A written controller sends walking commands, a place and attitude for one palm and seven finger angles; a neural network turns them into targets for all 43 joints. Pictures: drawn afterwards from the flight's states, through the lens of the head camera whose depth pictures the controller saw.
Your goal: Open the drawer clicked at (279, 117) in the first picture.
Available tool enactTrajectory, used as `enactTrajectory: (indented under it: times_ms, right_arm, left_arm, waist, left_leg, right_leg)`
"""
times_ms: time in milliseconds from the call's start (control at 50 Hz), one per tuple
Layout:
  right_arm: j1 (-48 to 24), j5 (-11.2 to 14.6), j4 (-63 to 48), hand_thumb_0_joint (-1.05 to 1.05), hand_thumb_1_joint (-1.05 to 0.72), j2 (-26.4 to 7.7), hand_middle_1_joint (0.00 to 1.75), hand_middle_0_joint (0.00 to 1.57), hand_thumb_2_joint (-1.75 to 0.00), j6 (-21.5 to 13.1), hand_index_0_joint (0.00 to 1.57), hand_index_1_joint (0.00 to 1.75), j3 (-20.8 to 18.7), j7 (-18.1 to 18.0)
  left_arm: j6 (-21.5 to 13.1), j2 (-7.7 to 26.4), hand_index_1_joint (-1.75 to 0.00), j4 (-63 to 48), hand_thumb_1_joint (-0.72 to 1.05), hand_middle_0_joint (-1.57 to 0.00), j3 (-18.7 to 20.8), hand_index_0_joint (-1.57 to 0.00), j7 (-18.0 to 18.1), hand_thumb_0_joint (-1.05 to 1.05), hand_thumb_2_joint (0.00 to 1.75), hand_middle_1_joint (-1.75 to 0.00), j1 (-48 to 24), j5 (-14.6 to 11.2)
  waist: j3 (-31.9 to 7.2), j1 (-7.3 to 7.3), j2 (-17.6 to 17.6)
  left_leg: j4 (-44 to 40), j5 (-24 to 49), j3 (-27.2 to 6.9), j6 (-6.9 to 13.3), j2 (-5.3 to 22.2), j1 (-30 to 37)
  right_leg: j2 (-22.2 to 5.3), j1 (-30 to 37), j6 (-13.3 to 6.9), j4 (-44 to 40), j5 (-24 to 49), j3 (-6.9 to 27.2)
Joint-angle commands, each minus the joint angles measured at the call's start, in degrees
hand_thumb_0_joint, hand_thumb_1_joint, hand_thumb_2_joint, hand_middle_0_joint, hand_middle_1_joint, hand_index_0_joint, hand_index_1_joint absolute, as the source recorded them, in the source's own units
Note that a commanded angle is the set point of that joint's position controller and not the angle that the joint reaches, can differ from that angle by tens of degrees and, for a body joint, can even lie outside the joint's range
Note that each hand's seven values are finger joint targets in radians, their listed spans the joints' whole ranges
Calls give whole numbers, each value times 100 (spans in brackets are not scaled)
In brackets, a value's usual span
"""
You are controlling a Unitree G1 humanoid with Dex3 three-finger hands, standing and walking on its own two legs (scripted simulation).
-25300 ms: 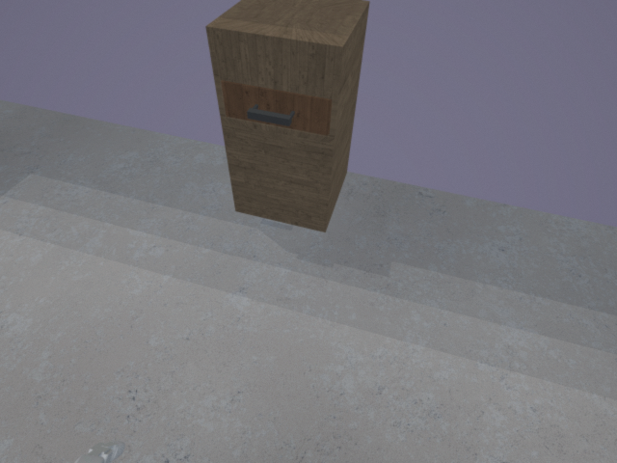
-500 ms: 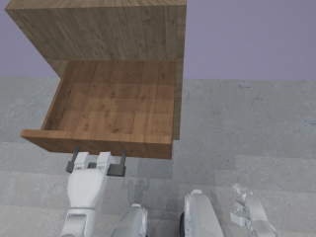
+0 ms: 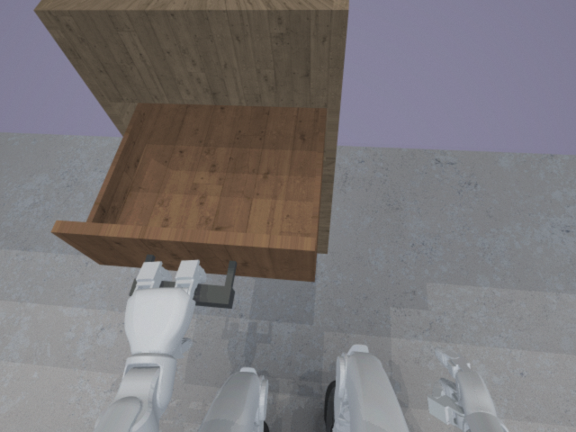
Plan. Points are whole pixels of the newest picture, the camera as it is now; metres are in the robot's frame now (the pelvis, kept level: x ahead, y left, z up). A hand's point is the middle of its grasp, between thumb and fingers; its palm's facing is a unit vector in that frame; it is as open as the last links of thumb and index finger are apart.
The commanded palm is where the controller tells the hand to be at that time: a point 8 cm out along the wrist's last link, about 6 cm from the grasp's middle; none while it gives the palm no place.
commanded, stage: open the thumb to release the handle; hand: left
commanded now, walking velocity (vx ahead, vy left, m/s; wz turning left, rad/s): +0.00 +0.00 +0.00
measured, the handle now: (186, 278) +0.34 +0.18 -0.06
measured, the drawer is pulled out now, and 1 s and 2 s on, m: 0.26 0.26 0.26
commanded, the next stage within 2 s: lift the hand off the handle in 0.06 s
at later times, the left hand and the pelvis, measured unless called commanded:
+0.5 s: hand (185, 308) +0.30 +0.18 -0.07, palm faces -0.02 -0.04 -1.00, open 13.6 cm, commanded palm +0.28 +0.19 -0.02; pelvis -0.01 +0.01 +0.00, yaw +0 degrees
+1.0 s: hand (177, 304) +0.30 +0.18 -0.05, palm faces -0.06 -0.05 -1.00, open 13.4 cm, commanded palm +0.28 +0.19 +0.02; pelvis +0.01 +0.01 +0.03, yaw +0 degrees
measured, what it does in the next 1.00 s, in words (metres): stands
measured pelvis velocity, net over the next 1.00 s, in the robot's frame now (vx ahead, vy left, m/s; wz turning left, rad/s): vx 0.01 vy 0.01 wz -0.01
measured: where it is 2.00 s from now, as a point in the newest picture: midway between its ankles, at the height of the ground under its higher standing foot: outside the picture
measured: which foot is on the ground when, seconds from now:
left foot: down 0.00-1.00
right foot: down 0.00-1.00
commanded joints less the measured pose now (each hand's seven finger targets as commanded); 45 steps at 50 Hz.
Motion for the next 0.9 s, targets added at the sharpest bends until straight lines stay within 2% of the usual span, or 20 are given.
enactTrajectory:
  times_ms: [0, 60, 120, 140, 220, 260, 320, 380, 400, 440, 480, 520, 580, 600, 620, 680, 780, 840, 860, 880]
  right_arm:
    - [-135, 4, -640, 0, -90, -609, 30, 20, -90, -267, 20, 30, -215, -76]
    - [-114, 9, -622, 0, -90, -608, 30, 20, -90, -310, 20, 30, -233, -68]
    - [-62, 2, -574, 0, -90, -625, 30, 20, -90, -314, 20, 30, -243, -77]
    - [-88, -9, -633, 0, -90, -607, 30, 20, -90, -326, 20, 30, -250, -62]
    - [3, -1, -563, 0, -90, -626, 30, 20, -90, -300, 20, 30, -283, -62]
    - [17, 16, -541, 0, -90, -630, 30, 20, -90, -295, 20, 30, -274, -75]
    - [37, 4, -481, 0, -90, -628, 30, 20, -90, -289, 20, 30, -270, -102]
    - [56, 6, -461, 0, -90, -633, 30, 20, -90, -280, 20, 30, -262, -105]
    - [53, 5, -488, 0, -90, -607, 30, 20, -90, -274, 20, 30, -257, -91]
    - [90, 19, -435, 0, -90, -606, 30, 20, -90, -275, 20, 30, -260, -89]
    - [65, 26, -471, 0, -90, -629, 30, 20, -90, -264, 20, 30, -256, -102]
    - [85, 31, -487, 0, -90, -605, 30, 20, -90, -248, 20, 30, -270, -111]
    - [76, 33, -505, 0, -90, -610, 30, 20, -90, -234, 20, 30, -265, -125]
    - [74, 35, -539, 0, -90, -590, 30, 20, -90, -220, 20, 30, -265, -129]
    - [96, 44, -551, 0, -90, -594, 30, 20, -90, -213, 20, 30, -264, -134]
    - [43, 44, -592, 0, -90, -585, 30, 20, -90, -203, 20, 30, -262, -134]
    - [32, 50, -590, 0, -90, -602, 30, 20, -90, -208, 20, 30, -247, -128]
    - [63, 48, -611, 0, -90, -596, 30, 20, -90, -209, 20, 30, -258, -138]
    - [78, 45, -617, 0, -90, -599, 30, 20, -90, -210, 20, 30, -261, -143]
    - [38, 37, -639, 0, -90, -606, 30, 20, -90, -196, 20, 30, -250, -145]
  left_arm:
    - [-94, 723, -120, -752, -50, -30, 376, -30, 242, 0, 30, -120, -513, 14]
    - [-150, 649, -120, -737, -50, -30, 269, -30, 264, 0, 30, -120, -901, 4]
    - [-150, 812, -120, -609, -50, -30, 457, -30, 312, 0, 30, -120, -960, 4]
    - [-152, 477, -120, -914, -50, -30, 77, -30, 301, 0, 30, -120, -1079, -31]
    - [-31, 505, -120, -750, -50, -30, 98, -30, 316, 0, 30, -120, -1222, 8]
    - [23, 588, -120, -585, -50, -30, 157, -30, 319, 0, 30, -120, -1356, 15]
    - [50, 643, -120, -449, -50, -30, 192, -30, 363, 0, 30, -120, -1718, 52]
    - [89, 726, -120, -275, -50, -30, 357, -30, 369, 0, 30, -120, -1594, 23]
    - [99, 571, -120, -285, -50, -30, 194, -30, 370, 0, 30, -120, -1610, 6]
    - [105, 556, -120, -172, -50, -30, 166, -30, 372, 0, 30, -120, -1842, -23]
    - [109, 716, -120, -274, -50, -30, 331, -30, 380, 0, 30, -120, -1786, -61]
    - [109, 643, -120, -407, -50, -30, 213, -30, 391, 0, 30, -120, -1951, -52]
    - [107, 783, -120, -561, -50, -30, 373, -30, 387, 0, 30, -120, -1776, -111]
    - [100, 667, -120, -577, -50, -30, 254, -30, 369, 0, 30, -120, -1716, -114]
    - [82, 733, -120, -633, -50, -30, 321, -30, 367, 0, 30, -120, -1699, -124]
    - [54, 598, -120, -716, -50, -30, 212, -30, 353, 0, 30, -120, -1533, -120]
    - [80, 518, -120, -519, -50, -30, 114, -30, 328, 0, 30, -120, -1571, -98]
    - [66, 622, -120, -651, -50, -30, 162, -30, 324, 0, 30, -120, -1683, -92]
    - [39, 707, -120, -808, -50, -30, 224, -30, 325, 0, 30, -120, -1762, -99]
    - [56, 723, -120, -795, -50, -30, 270, -30, 312, 0, 30, -120, -1581, -119]
  waist:
    - [-1869, -22, -498]
    - [-1814, -79, -359]
    - [-1942, -50, -455]
    - [-2151, -106, -299]
    - [-2183, -153, -379]
    - [-2058, -155, -417]
    - [-2139, -170, -384]
    - [-2244, -61, -402]
    - [-2242, -97, -333]
    - [-2080, -172, -442]
    - [-2173, -111, -508]
    - [-2263, -146, -393]
    - [-2379, -54, -349]
    - [-2320, -95, -358]
    - [-2332, -61, -400]
    - [-2236, -78, -322]
    - [-1846, -150, -400]
    - [-2016, -123, -402]
    - [-2114, -96, -276]
    - [-2150, -63, -256]
  left_leg:
    - [-941, 774, 60, 224, -226, -180]
    - [-961, 650, 65, 238, -232, -171]
    - [-947, 660, 61, 244, -232, -212]
    - [-989, 773, 40, 247, -225, -25]
    - [-1075, 942, -9, 234, -201, 138]
    - [-1115, 848, -8, 236, -204, 84]
    - [-1123, 837, -1, 246, -192, 92]
    - [-1166, 973, 0, 236, -210, 94]
    - [-1173, 983, 16, 239, -214, 116]
    - [-1188, 869, 23, 243, -215, 58]
    - [-1237, 910, 18, 247, -225, 133]
    - [-1304, 964, 23, 248, -220, 298]
    - [-1397, 1146, 8, 237, -225, 450]
    - [-1413, 1153, 22, 240, -225, 495]
    - [-1451, 1146, 14, 239, -226, 521]
    - [-1524, 1242, 4, 233, -210, 680]
    - [-1644, 1079, 11, 242, -209, 690]
    - [-1679, 1160, 38, 250, -219, 823]
    - [-1699, 1256, 39, 244, -221, 906]
    - [-1713, 1332, 34, 243, -229, 920]
  right_leg:
    - [29, 2722, 227, -1408, -285, 746]
    - [4, 2598, 230, -1470, -515, 734]
    - [9, 2647, 228, -1441, -535, 733]
    - [5, 2714, 233, -1433, -335, 721]
    - [35, 2654, 237, -1342, -37, 556]
    - [30, 2639, 243, -1395, -183, 549]
    - [19, 2618, 246, -1383, -211, 529]
    - [50, 2777, 230, -1339, -6, 534]
    - [36, 2798, 239, -1368, 24, 533]
    - [27, 2761, 259, -1462, -122, 555]
    - [52, 2881, 246, -1492, -100, 551]
    - [34, 2934, 261, -1538, -8, 555]
    - [57, 3129, 241, -1524, 241, 516]
    - [50, 3146, 257, -1579, 260, 535]
    - [51, 3180, 255, -1590, 216, 528]
    - [68, 3151, 234, -1631, 324, 471]
    - [58, 3082, 239, -1849, 48, 481]
    - [49, 3260, 250, -1893, 172, 522]
    - [57, 3329, 241, -1868, 310, 531]
    - [71, 3414, 228, -1850, 444, 510]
